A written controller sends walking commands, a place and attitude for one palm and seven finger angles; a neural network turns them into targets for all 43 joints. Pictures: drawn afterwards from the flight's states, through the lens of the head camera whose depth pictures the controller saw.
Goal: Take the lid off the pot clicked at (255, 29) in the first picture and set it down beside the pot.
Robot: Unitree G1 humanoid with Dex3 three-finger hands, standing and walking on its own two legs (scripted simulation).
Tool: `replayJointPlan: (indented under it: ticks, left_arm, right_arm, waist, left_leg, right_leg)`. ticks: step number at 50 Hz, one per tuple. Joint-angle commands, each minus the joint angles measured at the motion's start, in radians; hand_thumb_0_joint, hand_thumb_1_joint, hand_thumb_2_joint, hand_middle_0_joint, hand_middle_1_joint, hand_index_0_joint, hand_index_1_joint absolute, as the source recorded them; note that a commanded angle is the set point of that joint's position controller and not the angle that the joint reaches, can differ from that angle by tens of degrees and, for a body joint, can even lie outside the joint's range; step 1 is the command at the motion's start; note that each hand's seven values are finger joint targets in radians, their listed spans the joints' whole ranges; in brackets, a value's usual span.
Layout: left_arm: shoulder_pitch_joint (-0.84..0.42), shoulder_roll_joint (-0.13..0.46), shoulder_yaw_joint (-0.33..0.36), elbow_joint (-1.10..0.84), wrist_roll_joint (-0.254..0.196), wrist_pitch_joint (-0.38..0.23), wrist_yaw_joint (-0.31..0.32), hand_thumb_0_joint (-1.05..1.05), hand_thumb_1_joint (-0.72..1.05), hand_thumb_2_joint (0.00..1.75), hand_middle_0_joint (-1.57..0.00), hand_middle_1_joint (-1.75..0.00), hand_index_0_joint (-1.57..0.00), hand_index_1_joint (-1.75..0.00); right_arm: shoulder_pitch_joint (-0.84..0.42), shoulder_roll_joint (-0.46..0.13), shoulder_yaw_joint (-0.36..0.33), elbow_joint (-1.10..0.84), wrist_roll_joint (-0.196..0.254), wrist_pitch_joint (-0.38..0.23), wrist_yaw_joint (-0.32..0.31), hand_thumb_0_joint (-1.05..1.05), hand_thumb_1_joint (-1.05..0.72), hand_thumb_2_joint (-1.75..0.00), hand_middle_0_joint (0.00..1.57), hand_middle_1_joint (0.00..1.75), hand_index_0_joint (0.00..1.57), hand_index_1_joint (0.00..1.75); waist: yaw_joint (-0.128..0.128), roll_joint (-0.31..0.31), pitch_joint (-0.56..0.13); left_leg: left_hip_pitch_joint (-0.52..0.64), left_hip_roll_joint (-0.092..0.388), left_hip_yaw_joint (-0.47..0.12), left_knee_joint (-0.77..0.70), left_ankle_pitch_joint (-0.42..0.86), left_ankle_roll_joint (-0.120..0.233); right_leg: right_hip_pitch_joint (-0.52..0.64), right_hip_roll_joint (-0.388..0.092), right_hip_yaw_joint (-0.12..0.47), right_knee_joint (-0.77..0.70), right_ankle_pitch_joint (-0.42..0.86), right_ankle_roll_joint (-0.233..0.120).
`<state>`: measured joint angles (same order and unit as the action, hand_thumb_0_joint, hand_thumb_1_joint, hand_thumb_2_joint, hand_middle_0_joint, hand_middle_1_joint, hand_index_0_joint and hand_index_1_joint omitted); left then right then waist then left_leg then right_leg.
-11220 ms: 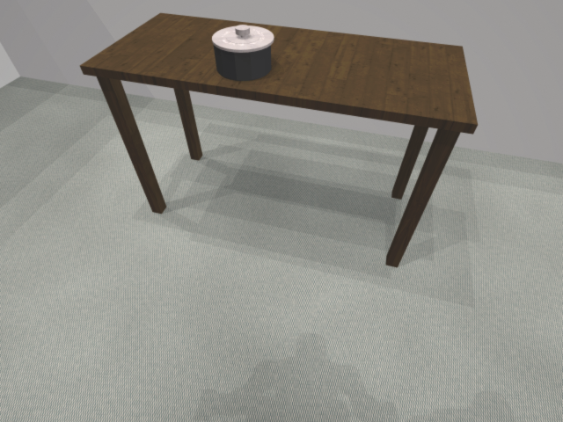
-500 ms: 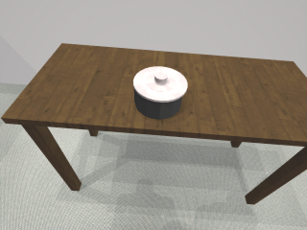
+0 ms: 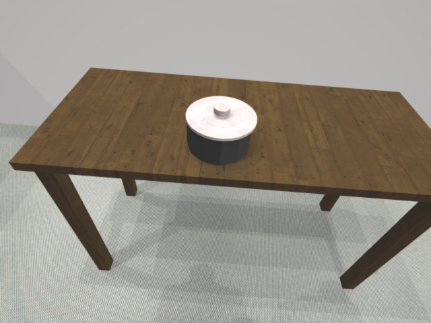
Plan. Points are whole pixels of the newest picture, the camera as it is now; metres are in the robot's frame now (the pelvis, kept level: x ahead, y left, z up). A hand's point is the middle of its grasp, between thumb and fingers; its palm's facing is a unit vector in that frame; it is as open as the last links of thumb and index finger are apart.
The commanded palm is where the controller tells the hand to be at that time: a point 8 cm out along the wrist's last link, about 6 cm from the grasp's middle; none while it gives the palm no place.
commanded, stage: look again from close up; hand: left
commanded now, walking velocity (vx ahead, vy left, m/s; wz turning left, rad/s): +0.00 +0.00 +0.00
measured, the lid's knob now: (222, 109) +0.60 +0.03 +0.09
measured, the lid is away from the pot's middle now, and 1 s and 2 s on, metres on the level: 0.00 0.00 0.00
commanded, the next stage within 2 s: shuffle to correct the standing spot in 0.34 s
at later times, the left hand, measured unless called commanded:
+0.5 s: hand out of the picture -0.03 +0.15 -0.18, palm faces +0.05 -0.99 -0.15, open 7.4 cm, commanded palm none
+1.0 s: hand out of the picture +0.02 +0.12 -0.19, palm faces +0.08 -0.99 -0.10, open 7.4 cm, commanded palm none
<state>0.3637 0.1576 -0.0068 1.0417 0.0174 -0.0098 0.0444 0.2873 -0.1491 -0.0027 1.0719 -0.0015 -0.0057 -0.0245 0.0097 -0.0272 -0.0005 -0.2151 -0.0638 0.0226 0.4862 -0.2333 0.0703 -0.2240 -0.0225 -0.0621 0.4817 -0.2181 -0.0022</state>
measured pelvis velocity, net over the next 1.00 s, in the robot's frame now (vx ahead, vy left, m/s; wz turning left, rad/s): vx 0.07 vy -0.02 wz -0.02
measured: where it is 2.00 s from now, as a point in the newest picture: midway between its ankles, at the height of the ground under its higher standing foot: outside the picture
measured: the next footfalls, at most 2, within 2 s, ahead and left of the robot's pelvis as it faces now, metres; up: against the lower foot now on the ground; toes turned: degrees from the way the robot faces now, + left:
right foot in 1.38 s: +0.30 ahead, -0.23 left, +0.00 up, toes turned -4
left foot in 1.72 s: +0.17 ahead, -0.01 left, +0.00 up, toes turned +0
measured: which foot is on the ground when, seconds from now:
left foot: down 0.00-1.00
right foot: down 0.00-1.00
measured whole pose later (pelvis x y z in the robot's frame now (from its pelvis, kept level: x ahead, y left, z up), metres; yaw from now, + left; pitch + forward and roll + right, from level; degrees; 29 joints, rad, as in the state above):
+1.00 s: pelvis +0.07 -0.02 -0.01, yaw -1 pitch +0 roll +0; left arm 0.43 0.12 0.03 1.09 0.02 -0.03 0.03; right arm 0.31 -0.10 -0.03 1.13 -0.01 -0.04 -0.04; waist 0.02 -0.07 -0.01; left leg -0.19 -0.02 0.04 0.58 -0.40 0.04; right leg -0.22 0.02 -0.05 0.60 -0.38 -0.04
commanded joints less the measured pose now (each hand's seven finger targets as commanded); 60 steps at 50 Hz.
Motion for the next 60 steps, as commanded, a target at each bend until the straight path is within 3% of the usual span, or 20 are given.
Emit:
replayJointPlan:
  ticks: [1,10,22,24,27,31,37,41,44,45,46,48,49,50,51,52,53,54,57,60]
  left_arm:
    - [0.070,0.079,0.019,-0.032,-0.001,-0.013,0.001,0.00,0.90,0.90,-0.20,-0.30,-0.20,-0.30]
    - [0.079,0.062,0.018,-0.021,-0.003,-0.014,0.001,0.00,0.90,0.90,-0.20,-0.30,-0.20,-0.30]
    - [0.095,0.035,0.016,0.001,-0.003,-0.016,0.001,0.00,0.90,0.90,-0.20,-0.30,-0.20,-0.30]
    - [0.098,0.037,0.017,0.007,-0.001,-0.015,-0.003,0.00,0.90,0.90,-0.20,-0.30,-0.20,-0.30]
    - [0.100,0.029,0.023,0.002,0.006,-0.007,-0.009,0.00,0.90,0.90,-0.20,-0.30,-0.20,-0.30]
    - [0.109,0.018,0.030,-0.001,0.009,-0.007,-0.018,0.00,0.90,0.90,-0.20,-0.30,-0.20,-0.30]
    - [0.138,0.024,0.036,0.008,0.004,-0.020,-0.021,0.00,0.90,0.90,-0.20,-0.30,-0.20,-0.30]
    - [0.159,0.044,0.046,0.017,0.000,-0.026,-0.019,0.00,0.90,0.90,-0.20,-0.30,-0.20,-0.30]
    - [0.192,0.068,0.058,0.029,-0.003,-0.033,-0.014,0.00,0.90,0.90,-0.20,-0.30,-0.20,-0.30]
    - [0.184,0.065,0.061,0.028,-0.001,-0.035,-0.011,0.00,0.90,0.90,-0.20,-0.30,-0.20,-0.30]
    - [0.172,0.066,0.061,0.031,0.001,-0.036,-0.010,0.00,0.90,0.90,-0.20,-0.30,-0.20,-0.30]
    - [0.133,0.043,0.052,0.028,0.000,-0.036,-0.014,0.00,0.90,0.90,-0.20,-0.30,-0.20,-0.30]
    - [0.109,0.022,0.047,0.015,-0.001,-0.037,-0.020,0.00,0.90,0.90,-0.20,-0.30,-0.20,-0.30]
    - [0.046,0.009,0.040,-0.015,0.003,-0.040,-0.021,0.00,0.90,0.90,-0.20,-0.30,-0.20,-0.30]
    - [-0.040,0.045,0.048,-0.042,0.010,-0.034,-0.018,0.00,0.90,0.90,-0.20,-0.30,-0.20,-0.30]
    - [-0.078,0.057,0.061,-0.055,0.009,-0.028,-0.018,0.00,0.90,0.90,-0.20,-0.30,-0.20,-0.30]
    - [-0.091,0.044,0.066,-0.065,0.009,-0.022,-0.023,0.00,0.90,0.90,-0.20,-0.30,-0.20,-0.30]
    - [-0.099,0.035,0.063,-0.079,0.006,-0.021,-0.029,0.00,0.90,0.90,-0.20,-0.30,-0.20,-0.30]
    - [-0.132,0.005,0.063,-0.095,0.001,-0.006,-0.047,0.00,0.90,0.90,-0.20,-0.30,-0.20,-0.30]
    - [-0.182,0.007,0.057,-0.127,-0.005,0.005,-0.058,0.00,0.90,0.90,-0.20,-0.30,-0.20,-0.30]
  right_arm:
    - [0.026,-0.094,-0.013,-0.041,-0.004,-0.019,-0.001,0.00,-0.90,-0.90,0.20,0.30,0.20,0.30]
    - [0.049,-0.072,-0.013,-0.011,0.000,-0.021,-0.004,0.00,-0.90,-0.90,0.20,0.30,0.20,0.30]
    - [0.064,-0.054,-0.015,0.012,0.001,-0.022,-0.006,0.00,-0.90,-0.90,0.20,0.30,0.20,0.30]
    - [0.077,-0.053,-0.019,0.017,-0.003,-0.021,-0.007,0.00,-0.90,-0.90,0.20,0.30,0.20,0.30]
    - [0.069,-0.072,-0.031,0.014,-0.009,-0.012,-0.007,0.00,-0.90,-0.90,0.20,0.30,0.20,0.30]
    - [0.067,-0.079,-0.040,0.004,-0.010,-0.016,-0.008,0.00,-0.90,-0.90,0.20,0.30,0.20,0.30]
    - [0.069,-0.051,-0.040,-0.004,-0.008,-0.031,-0.010,0.00,-0.90,-0.90,0.20,0.30,0.20,0.30]
    - [0.066,-0.018,-0.034,-0.009,-0.007,-0.037,-0.009,0.00,-0.90,-0.90,0.20,0.30,0.20,0.30]
    - [0.055,0.001,-0.034,-0.015,-0.006,-0.046,-0.010,0.00,-0.90,-0.90,0.20,0.30,0.20,0.30]
    - [0.047,-0.001,-0.032,-0.016,-0.007,-0.048,-0.010,0.00,-0.90,-0.90,0.20,0.30,0.20,0.30]
    - [0.044,0.007,-0.030,-0.010,-0.008,-0.052,-0.009,0.00,-0.90,-0.90,0.20,0.30,0.20,0.30]
    - [0.094,-0.003,-0.027,0.024,-0.005,-0.063,-0.011,0.00,-0.90,-0.90,0.20,0.30,0.20,0.30]
    - [0.167,-0.046,-0.042,0.051,-0.009,-0.069,-0.018,0.00,-0.90,-0.90,0.20,0.30,0.20,0.30]
    - [0.277,-0.102,-0.055,0.086,-0.020,-0.068,-0.031,0.00,-0.90,-0.90,0.20,0.30,0.20,0.30]
    - [0.338,-0.106,-0.050,0.108,-0.030,-0.057,-0.038,0.00,-0.90,-0.90,0.20,0.30,0.20,0.30]
    - [0.341,-0.089,-0.043,0.103,-0.033,-0.054,-0.040,0.00,-0.90,-0.90,0.20,0.30,0.20,0.30]
    - [0.312,-0.084,-0.040,0.087,-0.034,-0.058,-0.044,0.00,-0.90,-0.90,0.20,0.30,0.20,0.30]
    - [0.271,-0.087,-0.044,0.064,-0.035,-0.062,-0.041,0.00,-0.90,-0.90,0.20,0.30,0.20,0.30]
    - [0.205,-0.075,-0.035,0.037,-0.030,-0.072,-0.038,0.00,-0.90,-0.90,0.20,0.30,0.20,0.30]
    - [0.164,-0.087,-0.038,0.014,-0.034,-0.071,-0.034,0.00,-0.90,-0.90,0.20,0.30,0.20,0.30]
  waist:
    - [0.000,0.018,0.095]
    - [0.003,0.042,0.098]
    - [0.004,0.022,0.108]
    - [-0.002,0.018,0.089]
    - [-0.001,0.045,0.125]
    - [0.004,0.059,0.159]
    - [0.005,0.030,0.148]
    - [0.007,-0.076,0.139]
    - [0.010,-0.138,0.078]
    - [0.008,-0.109,0.076]
    - [0.003,-0.091,0.069]
    - [-0.027,0.025,0.042]
    - [-0.053,0.159,0.023]
    - [-0.098,0.292,0.034]
    - [-0.118,0.271,0.090]
    - [-0.108,0.166,0.115]
    - [-0.090,0.127,0.132]
    - [-0.072,0.060,0.143]
    - [-0.038,0.152,0.143]
    - [-0.025,0.184,0.151]
  left_leg:
    - [-0.112,0.130,-0.161,-0.150,-0.121,-0.023]
    - [-0.119,0.135,-0.164,-0.162,-0.121,-0.022]
    - [-0.108,0.140,-0.166,-0.186,-0.127,-0.021]
    - [-0.090,0.148,-0.175,-0.199,-0.208,-0.014]
    - [-0.136,0.168,-0.209,-0.229,-0.378,0.002]
    - [-0.171,0.195,-0.246,-0.244,-0.417,0.026]
    - [-0.138,0.158,-0.176,-0.147,-0.299,0.019]
    - [-0.177,0.086,-0.063,0.024,-0.165,-0.005]
    - [-0.199,0.061,0.022,0.158,-0.110,-0.023]
    - [-0.197,0.064,0.024,0.148,-0.114,-0.026]
    - [-0.159,0.069,0.023,0.101,-0.092,-0.026]
    - [0.025,0.116,-0.034,-0.042,0.093,-0.008]
    - [0.187,0.221,-0.192,-0.070,0.287,0.044]
    - [0.346,0.370,-0.363,-0.100,0.669,0.127]
    - [0.378,0.437,-0.405,-0.096,0.913,0.175]
    - [0.338,0.441,-0.373,-0.089,0.916,0.181]
    - [0.301,0.428,-0.329,-0.105,0.827,0.170]
    - [0.285,0.430,-0.327,-0.121,0.738,0.171]
    - [0.222,0.348,-0.199,-0.201,0.601,0.106]
    - [0.177,0.325,-0.106,-0.225,0.533,0.069]
  right_leg:
    - [-0.017,-0.088,0.122,-0.107,-0.079,-0.052]
    - [-0.004,-0.080,0.109,-0.104,-0.049,-0.049]
    - [-0.007,-0.075,0.109,-0.106,-0.023,-0.044]
    - [-0.012,-0.060,0.093,-0.102,-0.098,-0.040]
    - [-0.045,-0.038,0.080,-0.075,-0.224,-0.036]
    - [-0.050,-0.017,0.068,-0.030,-0.191,-0.042]
    - [-0.053,-0.053,0.128,-0.072,-0.184,-0.071]
    - [-0.004,-0.112,0.243,-0.146,-0.219,-0.117]
    - [0.087,-0.186,0.311,-0.159,-0.078,-0.177]
    - [0.095,-0.197,0.318,-0.136,-0.006,-0.190]
    - [0.091,-0.184,0.280,-0.095,0.085,-0.188]
    - [0.005,-0.093,0.145,0.043,0.223,-0.132]
    - [-0.141,-0.008,0.045,0.206,0.178,-0.083]
    - [-0.353,0.046,-0.032,0.403,-0.125,-0.047]
    - [-0.486,0.032,0.019,0.567,-0.362,-0.054]
    - [-0.516,0.013,0.070,0.647,-0.357,-0.065]
    - [-0.531,-0.002,0.089,0.686,-0.328,-0.065]
    - [-0.550,-0.018,0.092,0.680,-0.319,-0.063]
    - [-0.536,-0.024,0.074,0.712,-0.193,-0.047]
    - [-0.487,-0.047,0.054,0.577,-0.117,-0.045]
